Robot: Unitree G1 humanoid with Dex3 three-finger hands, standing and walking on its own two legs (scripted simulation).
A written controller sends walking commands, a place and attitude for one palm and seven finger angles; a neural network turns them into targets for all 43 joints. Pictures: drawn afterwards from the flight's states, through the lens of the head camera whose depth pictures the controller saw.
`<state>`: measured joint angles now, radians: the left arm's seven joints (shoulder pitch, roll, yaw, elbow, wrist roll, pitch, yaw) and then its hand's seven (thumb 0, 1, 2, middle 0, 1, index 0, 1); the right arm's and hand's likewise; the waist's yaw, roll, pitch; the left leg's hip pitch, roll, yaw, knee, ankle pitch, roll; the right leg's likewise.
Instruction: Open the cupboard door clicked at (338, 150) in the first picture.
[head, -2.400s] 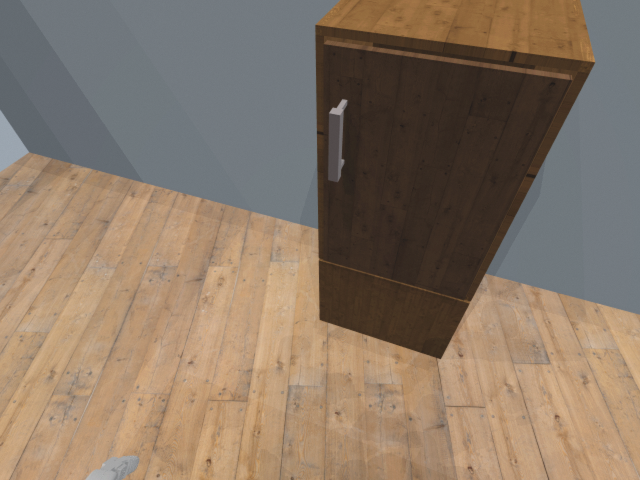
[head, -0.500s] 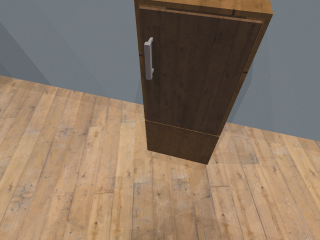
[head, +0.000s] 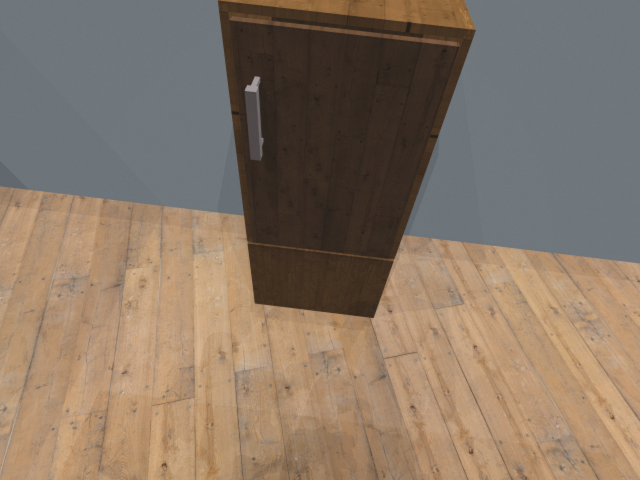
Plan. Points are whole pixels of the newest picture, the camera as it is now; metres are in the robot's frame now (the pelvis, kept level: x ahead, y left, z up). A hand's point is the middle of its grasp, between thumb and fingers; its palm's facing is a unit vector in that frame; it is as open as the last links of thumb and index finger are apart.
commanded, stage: take the last steps up to it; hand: left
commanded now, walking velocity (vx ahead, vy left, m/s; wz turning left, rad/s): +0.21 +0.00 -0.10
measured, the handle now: (256, 119) +0.73 +0.17 +0.03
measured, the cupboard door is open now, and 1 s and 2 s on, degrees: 0 0 0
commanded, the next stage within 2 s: come to a stop and stand still in 0.50 s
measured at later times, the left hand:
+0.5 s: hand out of the picture +0.01 +0.15 -0.18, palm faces +0.06 -0.99 -0.14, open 7.4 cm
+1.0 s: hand (209, 408) +0.25 +0.18 -0.17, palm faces -0.04 -0.97 -0.24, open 7.4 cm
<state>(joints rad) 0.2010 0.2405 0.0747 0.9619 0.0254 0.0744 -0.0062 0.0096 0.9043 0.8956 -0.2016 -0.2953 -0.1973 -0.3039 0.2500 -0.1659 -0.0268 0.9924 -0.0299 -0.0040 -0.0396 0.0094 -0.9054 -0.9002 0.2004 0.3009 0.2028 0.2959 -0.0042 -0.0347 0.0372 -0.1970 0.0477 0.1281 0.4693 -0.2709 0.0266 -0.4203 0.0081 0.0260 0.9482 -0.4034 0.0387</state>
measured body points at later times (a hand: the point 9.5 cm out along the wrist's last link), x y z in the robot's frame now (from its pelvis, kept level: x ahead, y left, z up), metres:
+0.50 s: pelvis +0.07 +0.00 -0.01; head +0.09 +0.01 +0.44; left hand +0.00 +0.21 -0.17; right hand +0.09 -0.24 -0.15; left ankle +0.14 +0.11 -0.72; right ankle -0.02 -0.13 -0.74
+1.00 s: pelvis +0.14 -0.01 -0.01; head +0.18 -0.02 +0.44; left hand +0.25 +0.23 -0.15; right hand +0.14 -0.23 -0.17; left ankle +0.15 +0.11 -0.74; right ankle +0.17 -0.13 -0.72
